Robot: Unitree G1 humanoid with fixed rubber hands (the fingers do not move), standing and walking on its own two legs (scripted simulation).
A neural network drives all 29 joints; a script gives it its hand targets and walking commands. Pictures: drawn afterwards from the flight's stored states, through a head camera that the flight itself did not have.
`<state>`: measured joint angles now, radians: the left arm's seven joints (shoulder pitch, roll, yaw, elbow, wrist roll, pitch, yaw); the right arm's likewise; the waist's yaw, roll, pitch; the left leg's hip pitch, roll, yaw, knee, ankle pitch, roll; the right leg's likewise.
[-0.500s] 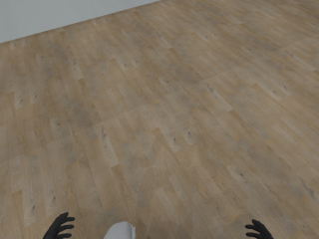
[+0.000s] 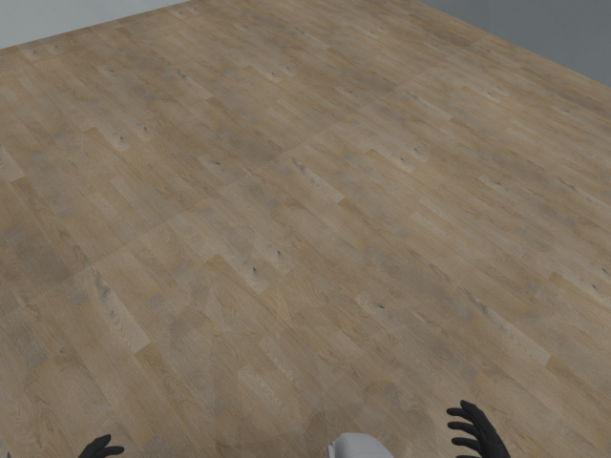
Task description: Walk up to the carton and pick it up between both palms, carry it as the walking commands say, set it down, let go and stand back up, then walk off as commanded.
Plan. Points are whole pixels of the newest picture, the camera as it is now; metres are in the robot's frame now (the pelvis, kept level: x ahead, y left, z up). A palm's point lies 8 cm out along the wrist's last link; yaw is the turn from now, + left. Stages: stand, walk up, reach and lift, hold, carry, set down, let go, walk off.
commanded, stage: walk off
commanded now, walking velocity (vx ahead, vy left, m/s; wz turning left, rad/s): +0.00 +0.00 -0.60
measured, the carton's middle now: out of the picture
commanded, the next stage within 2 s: stand in 1.38 s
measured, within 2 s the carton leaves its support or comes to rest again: neither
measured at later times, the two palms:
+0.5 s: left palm (136, 443) +0.15 +0.21 -0.10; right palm out of the picture +0.03 -0.32 -0.11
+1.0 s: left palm (207, 379) +0.23 +0.13 -0.11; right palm out of the picture -0.12 -0.28 -0.11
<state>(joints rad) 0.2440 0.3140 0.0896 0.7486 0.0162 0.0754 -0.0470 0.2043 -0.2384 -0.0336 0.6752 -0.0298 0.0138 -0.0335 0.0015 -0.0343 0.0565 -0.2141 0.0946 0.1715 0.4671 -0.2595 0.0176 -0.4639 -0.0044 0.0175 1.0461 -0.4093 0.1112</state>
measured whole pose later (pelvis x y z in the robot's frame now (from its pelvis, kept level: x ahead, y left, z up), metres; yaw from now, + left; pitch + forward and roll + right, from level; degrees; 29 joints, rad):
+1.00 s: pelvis -0.03 +0.00 -0.01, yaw -36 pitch +1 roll -1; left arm 0.16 0.29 0.07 0.72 0.01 0.07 -0.06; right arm 0.24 -0.27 -0.05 0.71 -0.03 0.01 -0.02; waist -0.03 0.01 0.07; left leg -0.24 0.15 0.23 0.55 -0.30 -0.01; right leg -0.35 -0.02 -0.05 0.76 -0.45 0.09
